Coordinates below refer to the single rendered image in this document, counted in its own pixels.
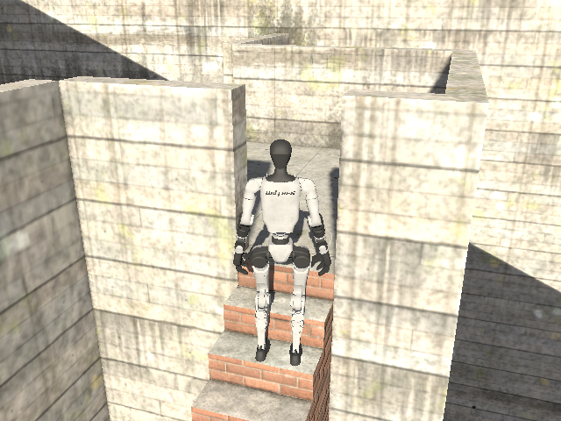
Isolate stairs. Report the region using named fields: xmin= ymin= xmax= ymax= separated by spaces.
xmin=191 ymin=261 xmax=335 ymax=421

